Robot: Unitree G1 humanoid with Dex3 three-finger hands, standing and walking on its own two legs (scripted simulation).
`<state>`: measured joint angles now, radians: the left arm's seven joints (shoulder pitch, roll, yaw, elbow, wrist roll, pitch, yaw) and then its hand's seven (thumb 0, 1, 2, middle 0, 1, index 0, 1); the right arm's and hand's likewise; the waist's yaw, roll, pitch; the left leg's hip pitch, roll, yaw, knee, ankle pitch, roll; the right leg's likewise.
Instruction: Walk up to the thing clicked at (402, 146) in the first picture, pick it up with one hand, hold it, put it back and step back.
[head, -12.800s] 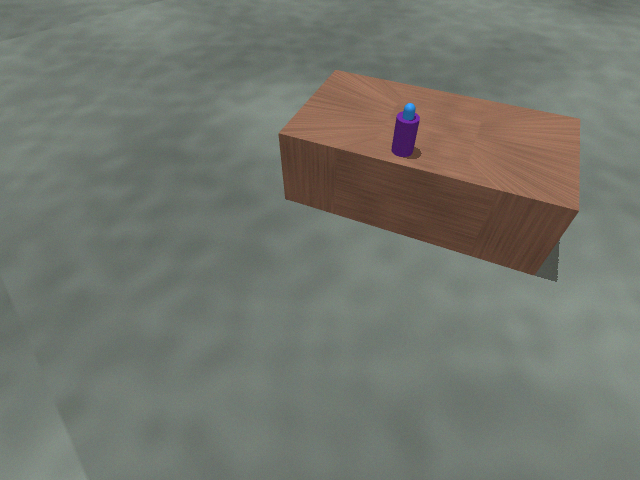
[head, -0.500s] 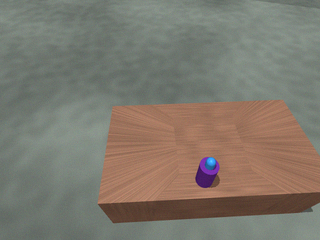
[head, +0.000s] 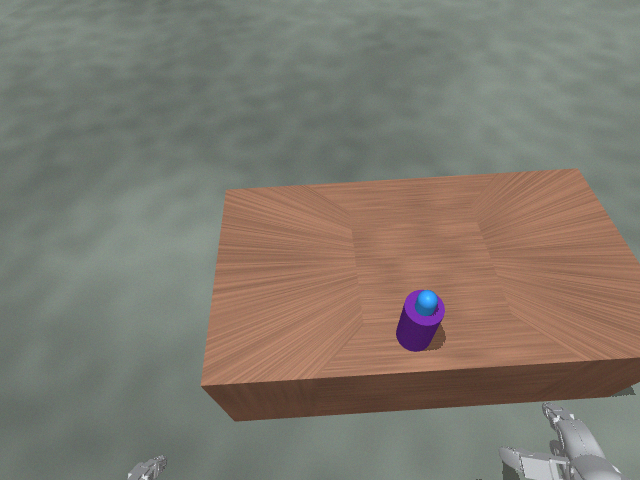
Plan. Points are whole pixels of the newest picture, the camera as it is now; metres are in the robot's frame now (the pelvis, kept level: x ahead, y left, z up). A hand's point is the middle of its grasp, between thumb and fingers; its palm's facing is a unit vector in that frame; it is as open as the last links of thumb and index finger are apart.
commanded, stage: go down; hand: right
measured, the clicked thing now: (420, 316) +0.46 -0.18 -0.31
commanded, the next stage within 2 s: none
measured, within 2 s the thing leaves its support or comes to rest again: neither
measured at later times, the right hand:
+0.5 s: hand (546, 465) +0.16 -0.27 -0.14, palm faces +0.04 +0.94 -0.33, open 17.4 cm
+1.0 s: hand (563, 464) +0.16 -0.28 -0.12, palm faces +0.10 +0.94 -0.33, open 17.4 cm
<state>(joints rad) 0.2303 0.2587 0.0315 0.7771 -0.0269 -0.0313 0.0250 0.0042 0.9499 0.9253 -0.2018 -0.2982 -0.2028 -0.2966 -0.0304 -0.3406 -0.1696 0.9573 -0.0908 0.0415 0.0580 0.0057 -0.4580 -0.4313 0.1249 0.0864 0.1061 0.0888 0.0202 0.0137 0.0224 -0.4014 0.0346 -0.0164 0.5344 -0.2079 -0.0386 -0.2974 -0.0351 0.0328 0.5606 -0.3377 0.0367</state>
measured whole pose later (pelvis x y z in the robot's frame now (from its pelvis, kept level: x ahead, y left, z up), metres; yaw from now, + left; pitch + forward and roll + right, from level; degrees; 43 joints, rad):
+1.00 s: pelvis +0.01 -0.01 -0.05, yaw -3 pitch +11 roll +3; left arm 0.26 0.24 -0.01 0.58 -0.02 -0.19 0.12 0.01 0.91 0.89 -0.18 -0.29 -0.18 -0.28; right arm 0.31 -0.39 -0.21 0.17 0.01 0.48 0.12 -0.01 0.52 0.00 0.10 0.03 0.09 0.03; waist 0.02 -0.03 -0.12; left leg -0.69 0.04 0.05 0.92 -0.41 -0.05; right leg -0.64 -0.03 0.11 1.00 -0.56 0.04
